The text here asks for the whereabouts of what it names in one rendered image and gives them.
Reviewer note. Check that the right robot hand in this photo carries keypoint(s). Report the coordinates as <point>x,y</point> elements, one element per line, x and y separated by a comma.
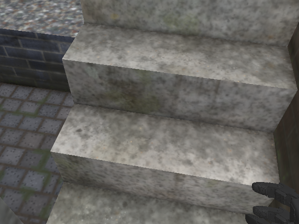
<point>283,194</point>

